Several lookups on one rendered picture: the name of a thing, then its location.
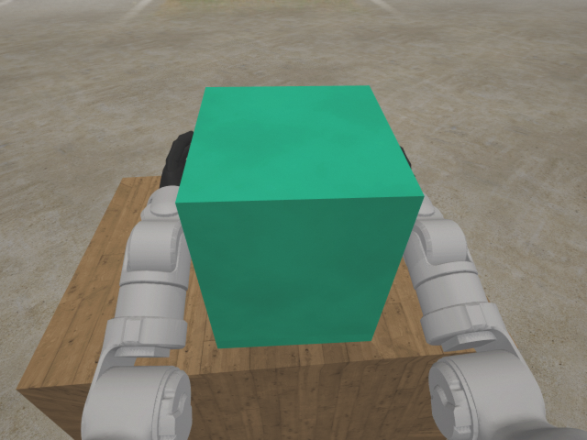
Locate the right robot forearm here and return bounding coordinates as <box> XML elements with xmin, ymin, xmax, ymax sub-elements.
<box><xmin>403</xmin><ymin>193</ymin><xmax>546</xmax><ymax>416</ymax></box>

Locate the left robot hand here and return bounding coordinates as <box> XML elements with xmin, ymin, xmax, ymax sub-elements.
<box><xmin>160</xmin><ymin>131</ymin><xmax>194</xmax><ymax>188</ymax></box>

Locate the carton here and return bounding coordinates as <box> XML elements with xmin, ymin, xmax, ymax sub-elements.
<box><xmin>175</xmin><ymin>85</ymin><xmax>425</xmax><ymax>348</ymax></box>

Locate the left robot forearm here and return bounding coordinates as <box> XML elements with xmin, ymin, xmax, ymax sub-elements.
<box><xmin>81</xmin><ymin>185</ymin><xmax>191</xmax><ymax>440</ymax></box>

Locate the right robot upper arm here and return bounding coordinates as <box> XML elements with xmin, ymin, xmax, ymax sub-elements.
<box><xmin>428</xmin><ymin>349</ymin><xmax>587</xmax><ymax>440</ymax></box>

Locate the left robot upper arm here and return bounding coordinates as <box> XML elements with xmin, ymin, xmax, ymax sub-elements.
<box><xmin>83</xmin><ymin>366</ymin><xmax>193</xmax><ymax>440</ymax></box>

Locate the pedestal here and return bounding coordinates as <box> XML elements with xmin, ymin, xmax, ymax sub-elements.
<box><xmin>16</xmin><ymin>176</ymin><xmax>518</xmax><ymax>440</ymax></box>

